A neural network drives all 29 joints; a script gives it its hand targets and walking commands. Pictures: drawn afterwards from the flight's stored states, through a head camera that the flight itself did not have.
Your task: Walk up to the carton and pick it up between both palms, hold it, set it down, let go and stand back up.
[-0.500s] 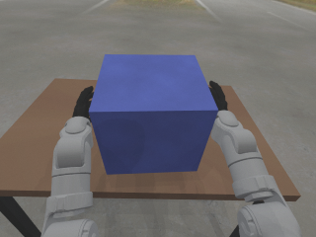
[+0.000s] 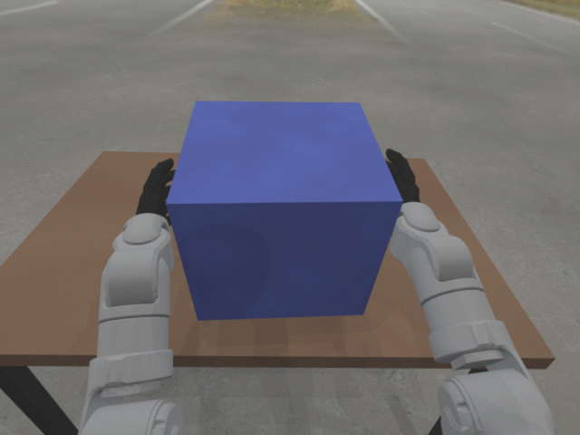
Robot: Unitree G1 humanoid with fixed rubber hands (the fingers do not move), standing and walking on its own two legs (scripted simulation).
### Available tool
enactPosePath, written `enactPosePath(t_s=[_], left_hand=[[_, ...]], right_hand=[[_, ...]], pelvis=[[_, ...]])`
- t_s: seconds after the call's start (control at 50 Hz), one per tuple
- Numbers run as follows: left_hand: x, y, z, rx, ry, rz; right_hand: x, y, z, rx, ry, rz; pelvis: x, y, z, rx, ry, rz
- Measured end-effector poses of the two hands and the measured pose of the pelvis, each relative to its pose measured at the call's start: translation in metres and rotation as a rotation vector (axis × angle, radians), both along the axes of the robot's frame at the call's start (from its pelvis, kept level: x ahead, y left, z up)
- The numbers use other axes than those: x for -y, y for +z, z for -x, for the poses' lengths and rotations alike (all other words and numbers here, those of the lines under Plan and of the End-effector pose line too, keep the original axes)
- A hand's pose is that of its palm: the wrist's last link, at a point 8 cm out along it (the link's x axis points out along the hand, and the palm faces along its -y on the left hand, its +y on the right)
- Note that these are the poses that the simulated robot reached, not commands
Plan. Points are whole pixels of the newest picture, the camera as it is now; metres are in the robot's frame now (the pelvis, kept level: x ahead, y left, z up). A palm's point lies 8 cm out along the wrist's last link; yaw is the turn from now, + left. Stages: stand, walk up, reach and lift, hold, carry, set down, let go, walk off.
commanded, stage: hold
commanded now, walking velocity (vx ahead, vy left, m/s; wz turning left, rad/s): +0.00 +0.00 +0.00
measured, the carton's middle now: (280, 209) +0.39 +0.01 +0.18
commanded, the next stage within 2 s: none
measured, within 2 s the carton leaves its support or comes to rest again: neither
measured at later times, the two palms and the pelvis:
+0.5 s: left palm (152, 219) +0.35 +0.17 +0.19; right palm (399, 208) +0.36 -0.15 +0.20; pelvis -0.01 +0.00 +0.00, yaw +0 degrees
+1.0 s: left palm (152, 220) +0.35 +0.17 +0.19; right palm (398, 204) +0.36 -0.15 +0.20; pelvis +0.00 +0.00 +0.00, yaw +1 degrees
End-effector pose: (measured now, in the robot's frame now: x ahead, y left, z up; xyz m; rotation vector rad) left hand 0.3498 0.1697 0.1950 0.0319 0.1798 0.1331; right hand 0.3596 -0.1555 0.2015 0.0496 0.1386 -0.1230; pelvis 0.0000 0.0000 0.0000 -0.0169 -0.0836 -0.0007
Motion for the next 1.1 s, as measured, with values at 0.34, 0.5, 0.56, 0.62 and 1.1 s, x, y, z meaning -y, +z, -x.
enactPosePath(t_s=[0.34,0.5,0.56,0.62,1.1], left_hand=[[-0.0052,-0.0029,0.001,-0.011,-0.005,0.007],[-0.0029,-0.0016,-0.0011,-0.014,-0.01,-0.005],[-0.0022,-0.0003,-0.0015,-0.01,-0.01,-0.005],[-0.0016,0.0004,-0.0019,-0.01,-0.008,-0.007],[-0.0031,-0.0023,0.0003,-0.006,0.0,0.002]], right_hand=[[-0.0059,0.0004,0.0008,-0.013,-0.003,-0.002],[-0.0033,-0.0023,0.0005,-0.015,-0.007,-0.006],[-0.0026,-0.0015,-0.0001,-0.01,-0.007,-0.008],[-0.002,-0.0009,-0.0011,-0.011,-0.005,-0.008],[-0.0034,0.0,-0.0015,-0.007,0.003,0.002]], pelvis=[[-0.0002,-0.0002,0.0051,-0.002,0.011,0.001],[-0.0021,-0.0002,0.0059,-0.01,0.005,0.001],[-0.0025,-0.0002,0.0054,-0.014,0.003,0.001],[-0.0023,0.0,0.0045,-0.014,0.001,0.0],[0.0003,-0.0001,-0.0006,0.005,0.011,0.001]])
